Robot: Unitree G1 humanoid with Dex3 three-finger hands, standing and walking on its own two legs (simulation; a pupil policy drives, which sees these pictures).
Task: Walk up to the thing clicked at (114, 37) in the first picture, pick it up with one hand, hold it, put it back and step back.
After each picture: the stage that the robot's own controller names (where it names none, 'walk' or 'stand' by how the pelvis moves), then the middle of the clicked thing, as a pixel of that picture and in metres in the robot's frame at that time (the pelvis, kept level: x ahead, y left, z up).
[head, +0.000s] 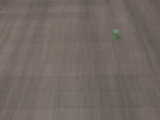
stand; (115, 34) +1.46 -0.38 -0.72
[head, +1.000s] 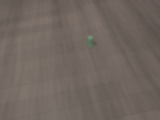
walk; (90, 41) +1.37 +0.02 -0.70
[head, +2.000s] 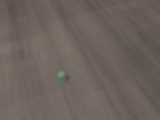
walk; (62, 77) +0.84 +0.25 -0.71
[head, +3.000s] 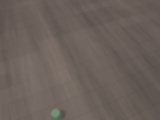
walk; (56, 115) +0.49 +0.22 -0.69
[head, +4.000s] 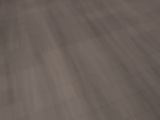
stand; out of the picture +0.33 +0.22 -0.71
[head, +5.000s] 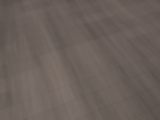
stand; out of the picture +0.34 +0.21 -0.73
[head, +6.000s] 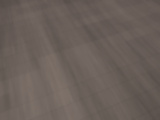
stand; out of the picture +0.32 +0.22 -0.72
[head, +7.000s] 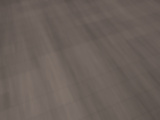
stand; out of the picture +0.32 +0.22 -0.73
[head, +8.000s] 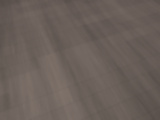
stand; out of the picture +0.31 +0.22 -0.73
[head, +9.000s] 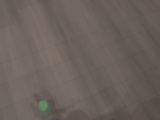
go down; (44, 107) +0.36 +0.22 -0.58
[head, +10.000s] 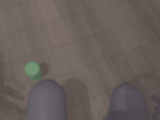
go down; (33, 72) +0.40 +0.26 -0.32
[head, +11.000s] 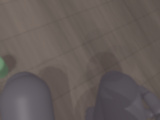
close in; out of the picture +0.37 +0.29 -0.25
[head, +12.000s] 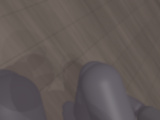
close; out of the picture +0.36 +0.30 -0.21
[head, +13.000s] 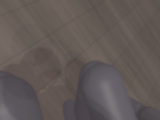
close; out of the picture +0.35 +0.31 -0.21
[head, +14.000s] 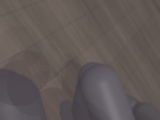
lift; out of the picture +0.34 +0.31 -0.22
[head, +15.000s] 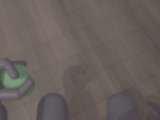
lift; (20, 81) +0.33 +0.22 -0.02
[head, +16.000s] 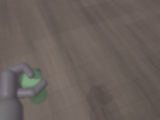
hold; (34, 87) +0.33 +0.18 +0.01
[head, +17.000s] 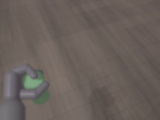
hold; (37, 88) +0.33 +0.18 +0.00
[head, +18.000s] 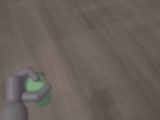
hold; (39, 90) +0.33 +0.17 +0.00
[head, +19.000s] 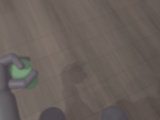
crouch; (25, 75) +0.38 +0.21 -0.07
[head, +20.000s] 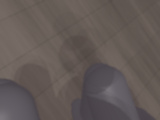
lower; out of the picture +0.38 +0.31 -0.20
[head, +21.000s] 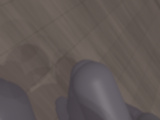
lower; out of the picture +0.38 +0.32 -0.22
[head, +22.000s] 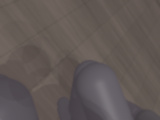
lower; out of the picture +0.38 +0.33 -0.21
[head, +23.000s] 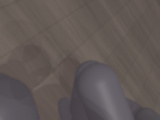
lower; out of the picture +0.37 +0.33 -0.21
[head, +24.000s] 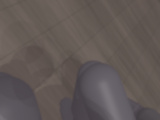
loosen; out of the picture +0.36 +0.32 -0.21
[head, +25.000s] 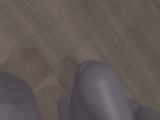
withdraw; out of the picture +0.35 +0.31 -0.22
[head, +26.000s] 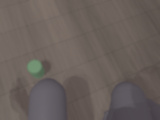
walk; (36, 69) +0.41 +0.26 -0.34
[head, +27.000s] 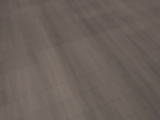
stand; out of the picture +0.33 +0.20 -0.66
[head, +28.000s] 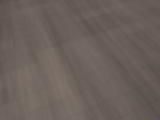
stand; out of the picture +0.36 +0.21 -0.67
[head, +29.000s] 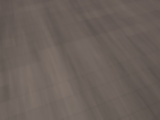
stand; out of the picture +0.35 +0.21 -0.69
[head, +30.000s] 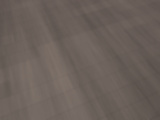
walk; out of the picture +0.38 +0.21 -0.71
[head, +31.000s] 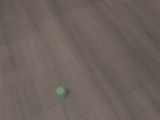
walk; (61, 93) +0.56 +0.22 -0.69
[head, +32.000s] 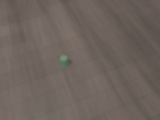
walk; (64, 61) +0.89 +0.19 -0.69
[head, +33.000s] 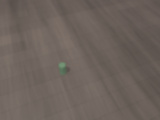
stand; (62, 68) +0.95 +0.20 -0.71
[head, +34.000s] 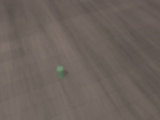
stand; (60, 72) +0.97 +0.24 -0.73
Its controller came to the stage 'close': yes
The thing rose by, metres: 0.70
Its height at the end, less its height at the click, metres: +0.00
